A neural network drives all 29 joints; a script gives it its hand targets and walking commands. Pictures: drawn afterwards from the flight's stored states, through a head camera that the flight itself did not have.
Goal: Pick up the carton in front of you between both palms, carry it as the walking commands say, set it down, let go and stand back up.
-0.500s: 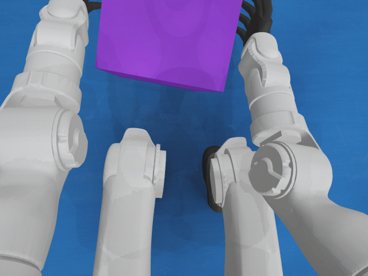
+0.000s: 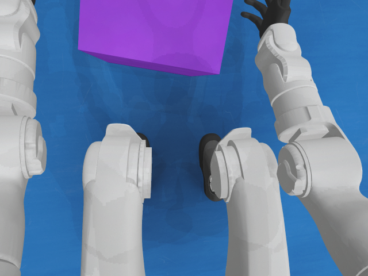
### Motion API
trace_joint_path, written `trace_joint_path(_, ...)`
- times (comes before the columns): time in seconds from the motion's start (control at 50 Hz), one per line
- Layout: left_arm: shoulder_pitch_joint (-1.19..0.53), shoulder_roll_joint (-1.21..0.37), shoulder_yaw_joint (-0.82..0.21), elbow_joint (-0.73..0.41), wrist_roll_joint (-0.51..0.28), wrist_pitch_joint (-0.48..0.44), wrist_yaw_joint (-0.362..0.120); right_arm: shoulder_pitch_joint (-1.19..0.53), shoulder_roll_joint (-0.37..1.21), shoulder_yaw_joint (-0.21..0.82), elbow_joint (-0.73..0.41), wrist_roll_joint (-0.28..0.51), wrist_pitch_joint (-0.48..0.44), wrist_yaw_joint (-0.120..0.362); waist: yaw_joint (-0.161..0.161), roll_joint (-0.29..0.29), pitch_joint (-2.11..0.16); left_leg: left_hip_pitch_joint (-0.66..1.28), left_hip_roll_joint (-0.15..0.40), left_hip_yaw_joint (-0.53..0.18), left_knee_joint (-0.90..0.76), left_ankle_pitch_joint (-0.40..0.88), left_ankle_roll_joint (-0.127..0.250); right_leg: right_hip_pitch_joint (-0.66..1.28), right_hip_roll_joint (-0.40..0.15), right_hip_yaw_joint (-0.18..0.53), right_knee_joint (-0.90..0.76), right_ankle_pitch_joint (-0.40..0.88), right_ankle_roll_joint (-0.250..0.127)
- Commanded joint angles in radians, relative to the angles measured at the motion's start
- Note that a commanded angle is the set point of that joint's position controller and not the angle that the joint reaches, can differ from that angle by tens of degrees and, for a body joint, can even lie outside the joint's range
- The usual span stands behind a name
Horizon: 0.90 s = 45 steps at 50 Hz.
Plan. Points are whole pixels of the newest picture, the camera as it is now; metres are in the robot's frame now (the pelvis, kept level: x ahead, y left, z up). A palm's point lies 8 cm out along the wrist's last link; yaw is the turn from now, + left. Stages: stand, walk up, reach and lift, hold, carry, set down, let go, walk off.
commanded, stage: set down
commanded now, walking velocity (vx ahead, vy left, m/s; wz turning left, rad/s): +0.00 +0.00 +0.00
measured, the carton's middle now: (157, 13) +0.52 +0.08 -0.24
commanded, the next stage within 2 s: let go in 0.98 s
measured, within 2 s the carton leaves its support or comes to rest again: neither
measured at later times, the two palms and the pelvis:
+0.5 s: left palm out of the picture +0.52 +0.29 +0.00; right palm out of the picture +0.51 -0.09 +0.00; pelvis +0.01 +0.00 +0.12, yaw +1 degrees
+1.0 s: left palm out of the picture +0.52 +0.30 +0.15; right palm out of the picture +0.50 -0.10 +0.15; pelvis +0.04 +0.01 +0.25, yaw +4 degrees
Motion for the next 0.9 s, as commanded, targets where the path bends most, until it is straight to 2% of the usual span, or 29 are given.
trace_joint_path(0.0, -0.28, 0.122, 0.018, -0.147, -0.001, 0.009, -0.018, -0.158, 0.041, -0.004, -0.181, -0.005, 0.005, -0.026, 0.068, 0.224, -1.307, 0.849, 0.041, -0.035, -0.265, 0.328, -0.018, 0.443, -0.03, -0.106, -0.141, 0.201, -0.015)
trace_joint_path(0.08, -0.242, 0.132, 0.078, -0.231, 0.051, 0.055, -0.025, -0.098, 0.058, -0.055, -0.305, -0.083, 0.046, -0.061, 0.06, 0.242, -1.404, 0.926, 0.024, -0.011, -0.326, 0.307, -0.023, 0.488, -0.016, -0.123, -0.207, 0.181, -0.02)
trace_joint_path(0.16, -0.194, 0.094, 0.12, -0.214, 0.102, 0.091, -0.033, -0.06, 0.039, -0.147, -0.352, -0.201, 0.082, -0.079, 0.01, 0.22, -1.293, 0.86, 0.008, -0.012, -0.398, 0.252, -0.026, 0.449, -0.014, -0.123, -0.288, 0.136, -0.019)
trace_joint_path(0.22, -0.168, 0.061, 0.126, -0.195, 0.112, 0.093, -0.04, -0.034, 0.06, -0.177, -0.36, -0.24, 0.086, -0.074, -0.017, 0.206, -1.244, 0.824, 0.0, -0.012, -0.443, 0.264, -0.027, 0.448, -0.019, -0.116, -0.338, 0.148, -0.019)
trace_joint_path(0.28, -0.15, 0.05, 0.13, -0.191, 0.117, 0.089, -0.047, -0.01, 0.091, -0.169, -0.364, -0.241, 0.086, -0.062, -0.017, 0.201, -1.251, 0.824, -0.004, -0.008, -0.49, 0.291, -0.028, 0.473, -0.022, -0.11, -0.386, 0.171, -0.018)
trace_joint_path(0.34, -0.134, 0.053, 0.145, -0.199, 0.13, 0.088, -0.054, 0.015, 0.118, -0.15, -0.372, -0.228, 0.089, -0.051, -0.003, 0.203, -1.278, 0.851, -0.008, -0.002, -0.539, 0.312, -0.03, 0.504, -0.022, -0.104, -0.436, 0.186, -0.015)
trace_joint_path(0.46, -0.106, 0.075, 0.187, -0.259, 0.159, 0.101, -0.068, 0.066, 0.133, -0.132, -0.437, -0.218, 0.106, -0.045, 0.015, 0.221, -1.38, 0.983, -0.016, 0.01, -0.634, 0.378, -0.037, 0.575, -0.019, -0.1, -0.542, 0.218, -0.007)
trace_joint_path(0.62, -0.063, 0.064, 0.201, -0.322, 0.164, 0.126, -0.091, 0.141, 0.133, -0.143, -0.529, -0.245, 0.131, -0.043, -0.009, 0.243, -1.442, 1.187, -0.029, 0.005, -0.766, 0.472, -0.048, 0.638, -0.02, -0.1, -0.697, 0.257, -0.008)
trace_joint_path(0.88, 0.022, 0.025, 0.243, -0.288, 0.221, 0.105, -0.112, 0.244, 0.168, -0.152, -0.526, -0.28, 0.117, -0.007, -0.022, 0.224, -1.362, 1.364, -0.032, -0.015, -1.017, 0.55, -0.045, 0.825, -0.038, -0.072, -0.97, 0.329, -0.002)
